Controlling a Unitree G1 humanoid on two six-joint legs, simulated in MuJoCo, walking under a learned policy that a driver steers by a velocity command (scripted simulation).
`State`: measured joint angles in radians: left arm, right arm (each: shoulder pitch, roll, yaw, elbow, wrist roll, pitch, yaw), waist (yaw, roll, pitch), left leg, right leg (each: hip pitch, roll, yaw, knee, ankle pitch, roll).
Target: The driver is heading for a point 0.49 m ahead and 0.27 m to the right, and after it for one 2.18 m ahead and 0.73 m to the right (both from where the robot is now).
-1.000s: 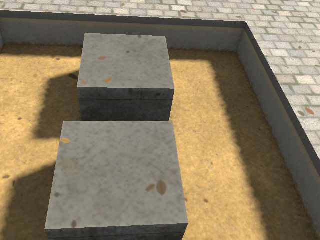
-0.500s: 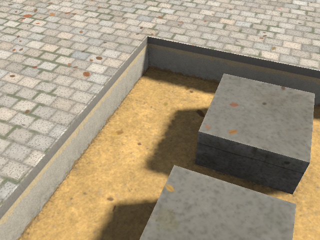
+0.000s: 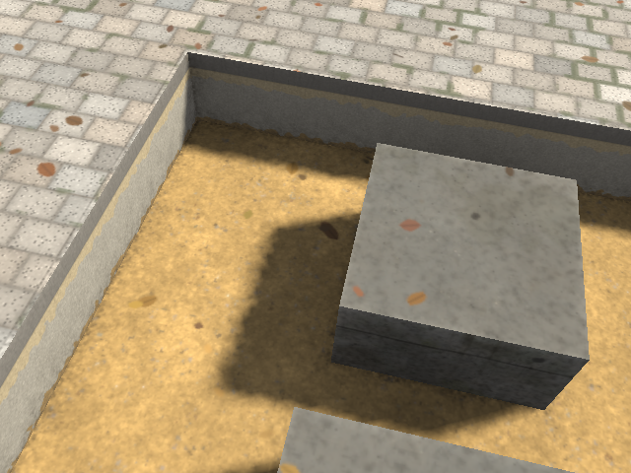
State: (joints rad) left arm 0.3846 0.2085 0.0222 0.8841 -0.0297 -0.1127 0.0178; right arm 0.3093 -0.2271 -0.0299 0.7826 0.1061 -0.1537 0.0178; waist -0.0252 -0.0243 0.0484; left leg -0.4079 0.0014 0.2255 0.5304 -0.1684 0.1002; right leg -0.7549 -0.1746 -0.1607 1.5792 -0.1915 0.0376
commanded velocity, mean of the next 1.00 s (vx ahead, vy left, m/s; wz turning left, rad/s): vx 0.38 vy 0.00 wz -0.54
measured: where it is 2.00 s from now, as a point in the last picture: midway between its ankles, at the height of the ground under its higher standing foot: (496, 294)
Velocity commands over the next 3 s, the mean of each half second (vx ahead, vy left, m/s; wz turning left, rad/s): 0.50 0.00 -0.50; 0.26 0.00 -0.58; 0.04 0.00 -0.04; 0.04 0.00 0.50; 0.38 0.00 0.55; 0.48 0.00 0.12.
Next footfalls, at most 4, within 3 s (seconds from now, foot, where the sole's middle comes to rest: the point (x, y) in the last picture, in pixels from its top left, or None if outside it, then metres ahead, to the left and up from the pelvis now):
0.48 right None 0.38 -0.19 -0.76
0.90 left None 0.44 -0.13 -0.76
1.20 right None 0.39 -0.29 -0.76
1.62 left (471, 273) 0.94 -0.42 -0.76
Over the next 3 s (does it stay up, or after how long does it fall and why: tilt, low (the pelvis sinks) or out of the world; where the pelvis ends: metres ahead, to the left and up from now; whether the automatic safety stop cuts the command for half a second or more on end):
stays up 1.25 -0.45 0.01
